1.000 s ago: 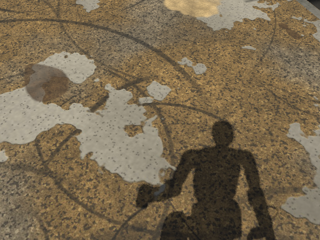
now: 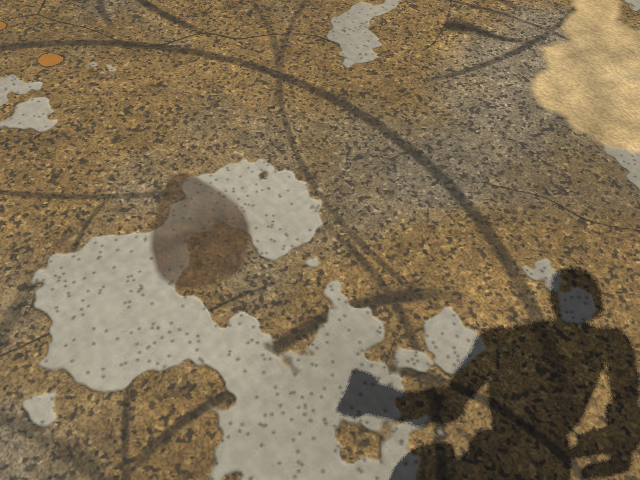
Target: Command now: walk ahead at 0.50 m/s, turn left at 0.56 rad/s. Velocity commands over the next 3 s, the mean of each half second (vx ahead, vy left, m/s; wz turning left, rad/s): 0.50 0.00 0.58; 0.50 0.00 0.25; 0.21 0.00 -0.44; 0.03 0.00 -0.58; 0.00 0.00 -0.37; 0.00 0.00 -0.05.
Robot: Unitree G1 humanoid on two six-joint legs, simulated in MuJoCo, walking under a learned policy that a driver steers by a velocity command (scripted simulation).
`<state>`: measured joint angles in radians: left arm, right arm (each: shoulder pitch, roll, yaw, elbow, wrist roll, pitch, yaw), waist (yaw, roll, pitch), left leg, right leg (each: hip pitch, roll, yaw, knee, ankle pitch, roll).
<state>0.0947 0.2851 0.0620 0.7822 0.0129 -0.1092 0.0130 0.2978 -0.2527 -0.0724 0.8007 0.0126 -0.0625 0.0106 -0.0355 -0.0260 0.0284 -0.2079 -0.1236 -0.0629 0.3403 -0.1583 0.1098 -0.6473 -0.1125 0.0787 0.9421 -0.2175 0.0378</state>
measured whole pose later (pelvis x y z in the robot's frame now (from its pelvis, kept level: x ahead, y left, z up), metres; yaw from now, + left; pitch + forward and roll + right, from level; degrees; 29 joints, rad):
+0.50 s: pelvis +0.27 -0.04 +0.00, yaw +18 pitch +1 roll -2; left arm 0.29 0.26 0.07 0.82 0.01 -0.11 -0.01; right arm 0.21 -0.31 -0.09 0.67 0.03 -0.02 0.00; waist 0.05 0.05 0.02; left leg -0.67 0.09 -0.07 1.06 -0.24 0.00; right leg -0.14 0.02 -0.12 0.31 -0.20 -0.03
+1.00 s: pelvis +0.50 +0.12 +0.00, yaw +23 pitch +1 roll +1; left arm 0.20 0.31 0.06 0.82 -0.03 -0.06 -0.01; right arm 0.29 -0.25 -0.07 0.75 -0.01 -0.08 0.02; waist -0.02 -0.05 0.02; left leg -0.16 -0.05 0.08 0.32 -0.19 0.07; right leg -0.65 -0.12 0.06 1.08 -0.22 0.01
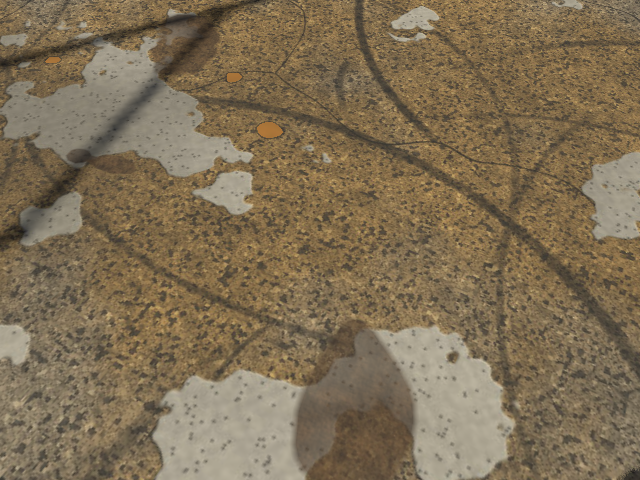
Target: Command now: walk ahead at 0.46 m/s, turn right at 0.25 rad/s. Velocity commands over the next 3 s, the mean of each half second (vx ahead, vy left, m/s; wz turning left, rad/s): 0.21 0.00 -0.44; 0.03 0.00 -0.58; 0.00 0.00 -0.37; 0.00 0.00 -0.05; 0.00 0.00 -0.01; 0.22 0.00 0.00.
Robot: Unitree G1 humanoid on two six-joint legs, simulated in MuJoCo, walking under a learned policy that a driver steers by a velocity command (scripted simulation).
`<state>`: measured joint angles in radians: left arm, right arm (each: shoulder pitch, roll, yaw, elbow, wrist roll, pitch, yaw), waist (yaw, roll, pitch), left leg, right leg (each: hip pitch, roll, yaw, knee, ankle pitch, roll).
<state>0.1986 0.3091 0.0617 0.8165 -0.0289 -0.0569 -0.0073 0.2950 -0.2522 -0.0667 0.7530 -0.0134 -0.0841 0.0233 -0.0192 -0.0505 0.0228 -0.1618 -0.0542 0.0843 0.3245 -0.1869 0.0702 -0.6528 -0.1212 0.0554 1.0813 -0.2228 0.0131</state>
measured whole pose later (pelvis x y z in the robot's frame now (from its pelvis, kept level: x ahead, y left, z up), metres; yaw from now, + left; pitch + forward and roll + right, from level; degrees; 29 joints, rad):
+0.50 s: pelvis +0.18 -0.04 -0.01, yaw -16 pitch +3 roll +1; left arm 0.17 0.30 0.07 0.66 0.00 0.00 0.00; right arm 0.10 -0.29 -0.05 0.69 -0.01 -0.01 -0.04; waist 0.02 0.00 0.06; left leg -0.57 0.01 -0.10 1.01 -0.43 -0.06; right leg -0.44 0.10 0.07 0.46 -0.07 -0.08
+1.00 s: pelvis +0.23 +0.00 +0.00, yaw -35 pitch +2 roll -1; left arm 0.19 0.32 0.09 0.62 -0.02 0.07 0.00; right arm 0.17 -0.26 -0.06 0.69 -0.01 0.01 -0.04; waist -0.02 -0.03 0.04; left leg -0.26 0.07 0.07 0.46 -0.23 0.00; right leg -0.49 -0.01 0.03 0.95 -0.39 0.09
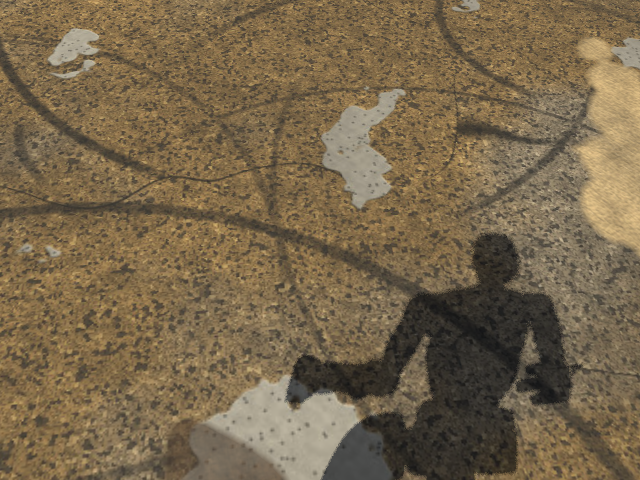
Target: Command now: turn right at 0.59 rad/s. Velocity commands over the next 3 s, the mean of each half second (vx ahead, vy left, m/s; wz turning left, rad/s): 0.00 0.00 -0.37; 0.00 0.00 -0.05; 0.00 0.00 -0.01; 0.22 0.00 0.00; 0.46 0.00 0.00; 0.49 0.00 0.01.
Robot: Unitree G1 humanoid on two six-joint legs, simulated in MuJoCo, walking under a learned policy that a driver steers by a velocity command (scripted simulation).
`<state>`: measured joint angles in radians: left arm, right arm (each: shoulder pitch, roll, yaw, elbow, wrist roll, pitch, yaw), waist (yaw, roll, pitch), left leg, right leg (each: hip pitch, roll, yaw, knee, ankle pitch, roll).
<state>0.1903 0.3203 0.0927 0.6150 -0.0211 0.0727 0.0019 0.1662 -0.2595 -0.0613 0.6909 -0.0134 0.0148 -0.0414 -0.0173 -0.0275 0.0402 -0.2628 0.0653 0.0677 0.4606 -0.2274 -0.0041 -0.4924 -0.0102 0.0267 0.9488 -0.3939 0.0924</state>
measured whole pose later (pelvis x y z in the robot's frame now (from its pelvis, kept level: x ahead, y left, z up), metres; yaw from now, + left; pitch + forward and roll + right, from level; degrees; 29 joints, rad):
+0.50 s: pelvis +0.00 -0.04 -0.01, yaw -10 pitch +1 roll +0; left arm 0.14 0.24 0.03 0.66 0.01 0.02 0.01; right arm 0.17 -0.28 -0.06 0.75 0.00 0.02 -0.02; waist -0.01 0.02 0.02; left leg -0.28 0.04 -0.02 0.57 -0.27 -0.06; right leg -0.27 0.07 0.04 0.51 -0.25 -0.05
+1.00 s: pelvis +0.01 -0.01 -0.01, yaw -11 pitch -2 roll +0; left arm 0.21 0.23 0.05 0.83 0.01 0.02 0.03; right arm 0.19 -0.23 -0.02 0.83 -0.01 -0.02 -0.01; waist 0.00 0.00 0.03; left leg -0.21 0.00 0.01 0.53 -0.30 0.00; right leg -0.22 0.02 0.07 0.53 -0.28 0.01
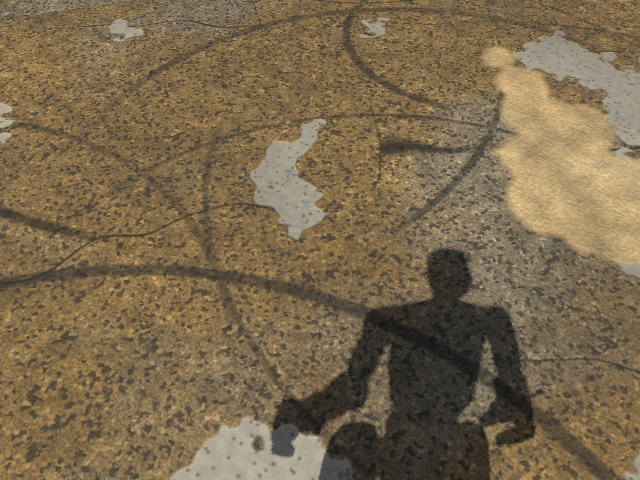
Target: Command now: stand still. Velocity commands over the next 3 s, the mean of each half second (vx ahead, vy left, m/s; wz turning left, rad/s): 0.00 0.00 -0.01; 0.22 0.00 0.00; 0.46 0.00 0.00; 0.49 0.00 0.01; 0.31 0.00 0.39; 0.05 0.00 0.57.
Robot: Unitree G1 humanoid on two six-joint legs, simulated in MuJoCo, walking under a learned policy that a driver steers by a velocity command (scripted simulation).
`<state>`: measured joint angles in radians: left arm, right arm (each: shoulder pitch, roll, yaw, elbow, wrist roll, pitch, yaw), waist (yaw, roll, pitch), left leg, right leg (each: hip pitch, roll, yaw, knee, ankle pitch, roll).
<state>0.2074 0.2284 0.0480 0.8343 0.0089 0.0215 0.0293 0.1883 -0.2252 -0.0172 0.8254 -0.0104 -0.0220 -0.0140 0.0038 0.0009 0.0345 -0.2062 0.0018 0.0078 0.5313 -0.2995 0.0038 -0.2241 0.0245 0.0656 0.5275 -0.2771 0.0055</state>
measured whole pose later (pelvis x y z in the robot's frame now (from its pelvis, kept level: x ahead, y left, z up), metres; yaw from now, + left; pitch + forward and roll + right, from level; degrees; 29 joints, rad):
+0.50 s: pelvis +0.00 +0.01 +0.00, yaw +0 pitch -2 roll +0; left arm 0.20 0.22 0.05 1.04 0.00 0.02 0.05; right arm 0.21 -0.23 -0.01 0.99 0.00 -0.02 -0.02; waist 0.00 0.00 0.04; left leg -0.17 -0.02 0.01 0.48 -0.27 0.02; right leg -0.18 0.00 0.07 0.47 -0.25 0.03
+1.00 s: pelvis +0.09 -0.04 +0.01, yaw +1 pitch +1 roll +0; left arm 0.35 0.22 0.04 1.09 -0.01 -0.11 -0.01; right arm 0.27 -0.28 -0.04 0.98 0.04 -0.08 0.00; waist 0.02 0.04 -0.02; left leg -0.43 0.02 -0.02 1.08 -0.34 0.07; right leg -0.16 0.02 -0.04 0.44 -0.29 -0.05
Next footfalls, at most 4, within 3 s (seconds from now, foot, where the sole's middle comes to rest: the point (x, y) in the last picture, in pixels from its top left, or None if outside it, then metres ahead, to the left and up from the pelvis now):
0.88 right None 0.09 -0.13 -0.77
1.36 left None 0.47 0.10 -0.77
1.90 right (393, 367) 0.78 -0.13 -0.77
2.40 left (294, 288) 1.01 0.10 -0.77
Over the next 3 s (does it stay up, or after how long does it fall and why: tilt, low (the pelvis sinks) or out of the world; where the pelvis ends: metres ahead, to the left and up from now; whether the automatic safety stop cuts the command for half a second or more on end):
stays up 0.95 -0.03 0.01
